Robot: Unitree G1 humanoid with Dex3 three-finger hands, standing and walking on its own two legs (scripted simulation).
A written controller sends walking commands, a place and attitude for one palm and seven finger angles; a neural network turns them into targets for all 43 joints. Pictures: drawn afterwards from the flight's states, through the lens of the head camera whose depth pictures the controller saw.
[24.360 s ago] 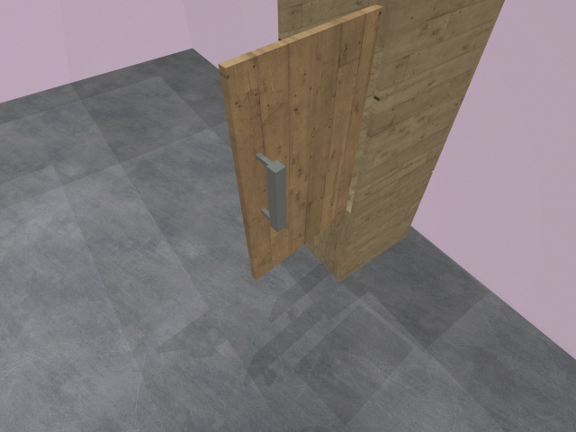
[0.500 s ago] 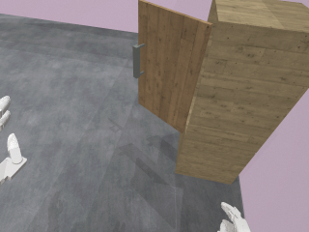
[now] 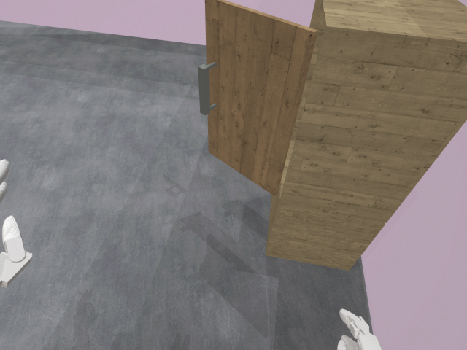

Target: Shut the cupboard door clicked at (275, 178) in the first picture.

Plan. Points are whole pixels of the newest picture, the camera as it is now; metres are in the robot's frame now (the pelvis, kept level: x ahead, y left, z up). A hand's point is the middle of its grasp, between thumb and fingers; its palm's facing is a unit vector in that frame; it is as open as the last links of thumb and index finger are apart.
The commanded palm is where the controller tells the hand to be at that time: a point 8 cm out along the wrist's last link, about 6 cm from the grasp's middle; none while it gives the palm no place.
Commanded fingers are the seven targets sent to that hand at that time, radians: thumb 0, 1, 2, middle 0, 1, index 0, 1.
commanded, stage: let the arm hang, fingers relaxed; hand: left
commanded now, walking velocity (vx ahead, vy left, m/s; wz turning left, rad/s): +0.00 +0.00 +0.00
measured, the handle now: (209, 88) +0.91 +0.12 -0.02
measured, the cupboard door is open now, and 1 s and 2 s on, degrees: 58 58 58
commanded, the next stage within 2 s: look to check the result in 1.18 s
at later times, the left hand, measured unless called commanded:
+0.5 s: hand out of the picture +0.00 +0.19 -0.19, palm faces +0.03 -0.99 -0.16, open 7.0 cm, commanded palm none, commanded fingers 0.00 0.90 0.90 -0.20 -0.30 -0.20 -0.30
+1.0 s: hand out of the picture +0.01 +0.20 -0.17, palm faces +0.01 -0.97 -0.23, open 7.3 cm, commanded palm none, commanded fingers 0.00 0.90 0.90 -0.20 -0.30 -0.20 -0.30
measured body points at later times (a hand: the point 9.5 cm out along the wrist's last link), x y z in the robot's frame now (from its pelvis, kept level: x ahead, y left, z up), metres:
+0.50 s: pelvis -0.01 +0.00 +0.00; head +0.01 +0.04 +0.44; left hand +0.00 +0.24 -0.17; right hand +0.03 -0.26 -0.13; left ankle +0.05 +0.11 -0.74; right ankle -0.04 -0.11 -0.74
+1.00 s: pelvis +0.00 +0.01 +0.00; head +0.00 +0.01 +0.45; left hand +0.01 +0.25 -0.15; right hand +0.02 -0.23 -0.15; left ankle +0.05 +0.11 -0.74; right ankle -0.04 -0.11 -0.74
